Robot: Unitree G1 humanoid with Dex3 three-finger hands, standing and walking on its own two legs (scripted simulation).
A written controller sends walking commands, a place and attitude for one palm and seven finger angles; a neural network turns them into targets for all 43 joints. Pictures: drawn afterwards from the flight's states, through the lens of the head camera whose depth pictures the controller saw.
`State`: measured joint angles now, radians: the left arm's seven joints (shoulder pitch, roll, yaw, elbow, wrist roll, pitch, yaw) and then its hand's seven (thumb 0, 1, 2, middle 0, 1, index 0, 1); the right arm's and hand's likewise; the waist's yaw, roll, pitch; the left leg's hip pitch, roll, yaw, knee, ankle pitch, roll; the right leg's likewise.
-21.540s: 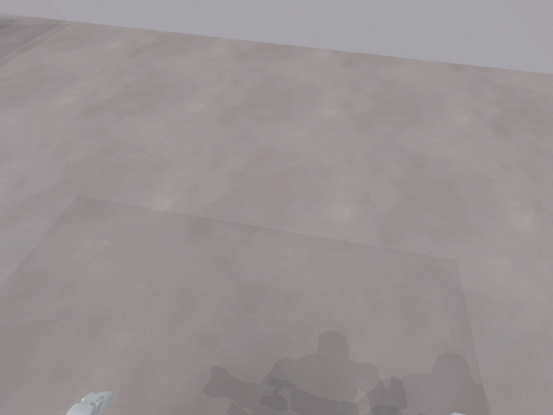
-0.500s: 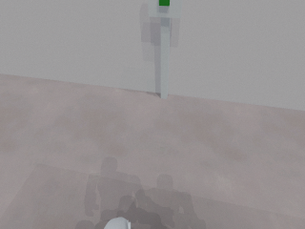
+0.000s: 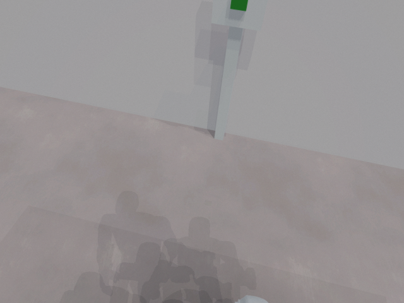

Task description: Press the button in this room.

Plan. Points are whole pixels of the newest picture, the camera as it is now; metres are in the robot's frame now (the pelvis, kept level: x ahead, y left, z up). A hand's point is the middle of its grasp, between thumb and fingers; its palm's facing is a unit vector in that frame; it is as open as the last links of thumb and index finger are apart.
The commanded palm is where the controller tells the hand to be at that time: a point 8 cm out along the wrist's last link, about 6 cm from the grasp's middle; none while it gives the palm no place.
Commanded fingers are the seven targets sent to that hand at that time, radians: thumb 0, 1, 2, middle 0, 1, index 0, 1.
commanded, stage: stand and wait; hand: left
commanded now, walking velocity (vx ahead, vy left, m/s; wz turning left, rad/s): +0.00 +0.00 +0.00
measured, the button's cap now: (239, 0) +1.15 -0.07 +0.10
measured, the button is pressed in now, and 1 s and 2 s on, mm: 0 0 0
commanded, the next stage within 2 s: look at it before walking up in 0.60 s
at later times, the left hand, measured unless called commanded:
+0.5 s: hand out of the picture +0.09 +0.13 -0.17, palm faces +0.05 -0.97 -0.23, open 7.1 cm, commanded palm none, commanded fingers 0.00 0.90 0.90 -0.20 -0.30 -0.20 -0.30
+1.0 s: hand out of the picture +0.02 +0.09 -0.17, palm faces +0.06 -0.99 -0.14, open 7.4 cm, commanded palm none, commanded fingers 0.00 0.90 0.90 -0.20 -0.30 -0.20 -0.30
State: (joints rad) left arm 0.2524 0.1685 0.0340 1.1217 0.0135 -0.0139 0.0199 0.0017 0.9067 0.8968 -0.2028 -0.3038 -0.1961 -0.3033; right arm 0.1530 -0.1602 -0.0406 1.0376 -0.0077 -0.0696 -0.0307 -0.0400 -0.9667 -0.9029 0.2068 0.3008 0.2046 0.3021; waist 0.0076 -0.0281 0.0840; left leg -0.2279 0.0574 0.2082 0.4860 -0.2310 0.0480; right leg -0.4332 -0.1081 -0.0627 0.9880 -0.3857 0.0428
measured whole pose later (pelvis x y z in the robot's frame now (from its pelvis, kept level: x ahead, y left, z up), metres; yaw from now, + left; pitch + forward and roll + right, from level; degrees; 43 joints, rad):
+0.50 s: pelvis +0.06 -0.05 +0.00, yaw +2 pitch -1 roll +0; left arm 0.22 0.17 0.01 1.12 0.00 -0.02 0.04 -0.01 0.95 0.90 -0.21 -0.30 -0.20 -0.30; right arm 0.34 -0.10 -0.01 1.19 -0.01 0.00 -0.02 0.00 -0.91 -0.90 0.20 0.30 0.20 0.30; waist -0.02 0.01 0.02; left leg -0.11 0.09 0.15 0.39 -0.25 -0.05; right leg -0.19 -0.02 -0.15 0.43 -0.21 -0.04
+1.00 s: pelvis +0.06 -0.05 +0.01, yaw +1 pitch -1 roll +0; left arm 0.32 0.08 -0.02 1.17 0.01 -0.02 0.04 0.00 0.90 0.90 -0.20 -0.30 -0.20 -0.30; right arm 0.29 -0.11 -0.01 1.16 -0.01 -0.01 -0.04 0.00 -0.92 -0.90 0.20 0.30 0.20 0.30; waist 0.00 0.01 0.02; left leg -0.10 0.09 0.15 0.38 -0.25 -0.04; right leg -0.18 -0.02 -0.14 0.39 -0.20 -0.03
